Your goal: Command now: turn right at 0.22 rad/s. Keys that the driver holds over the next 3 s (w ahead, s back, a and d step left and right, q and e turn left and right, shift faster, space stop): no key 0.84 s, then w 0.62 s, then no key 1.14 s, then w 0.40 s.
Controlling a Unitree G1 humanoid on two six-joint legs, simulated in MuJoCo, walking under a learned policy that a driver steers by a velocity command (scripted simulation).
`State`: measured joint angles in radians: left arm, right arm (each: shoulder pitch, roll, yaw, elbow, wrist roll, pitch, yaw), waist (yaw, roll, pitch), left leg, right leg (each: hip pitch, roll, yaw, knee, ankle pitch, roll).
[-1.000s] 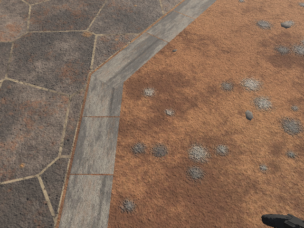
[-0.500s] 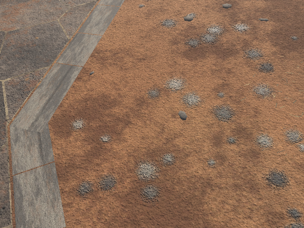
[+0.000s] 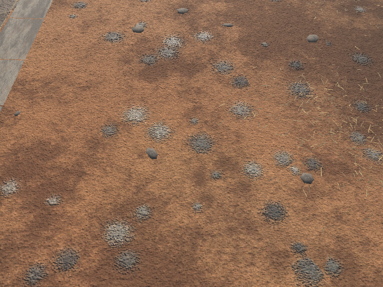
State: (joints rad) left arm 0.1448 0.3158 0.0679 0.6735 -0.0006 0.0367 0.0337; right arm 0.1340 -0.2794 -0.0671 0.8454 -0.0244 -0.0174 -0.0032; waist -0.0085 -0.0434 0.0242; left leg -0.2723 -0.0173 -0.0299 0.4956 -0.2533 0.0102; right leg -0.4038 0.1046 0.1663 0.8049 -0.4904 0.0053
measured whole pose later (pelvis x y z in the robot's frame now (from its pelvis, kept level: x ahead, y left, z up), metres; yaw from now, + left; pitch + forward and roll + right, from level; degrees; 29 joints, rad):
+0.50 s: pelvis +0.00 -0.03 +0.00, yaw -1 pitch -2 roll +0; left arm 0.20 0.24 0.03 0.82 0.01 0.00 0.02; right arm 0.14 -0.27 -0.04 0.97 -0.01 0.00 -0.02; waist -0.02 0.01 0.04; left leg -0.20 0.03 -0.03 0.48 -0.25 -0.05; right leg -0.17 0.02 0.05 0.51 -0.30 0.00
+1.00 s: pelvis +0.01 -0.02 +0.00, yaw +0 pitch -1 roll +0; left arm 0.28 0.25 0.04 0.96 -0.02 -0.01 0.03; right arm 0.23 -0.26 -0.03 1.08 0.02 -0.02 -0.02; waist -0.01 0.00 0.00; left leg -0.27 0.02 0.00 0.67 -0.42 0.02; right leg -0.17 0.01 0.05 0.53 -0.36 -0.02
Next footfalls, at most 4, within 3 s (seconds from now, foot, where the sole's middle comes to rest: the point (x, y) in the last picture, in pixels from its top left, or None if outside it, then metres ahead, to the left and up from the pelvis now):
0.22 right None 0.02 -0.15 -0.77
1.52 right None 0.42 -0.13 -0.77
1.92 left None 0.47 0.10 -0.77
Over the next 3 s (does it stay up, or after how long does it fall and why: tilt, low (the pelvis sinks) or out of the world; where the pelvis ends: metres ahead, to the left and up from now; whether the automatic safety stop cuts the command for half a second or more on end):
stays up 0.50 0.03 0.00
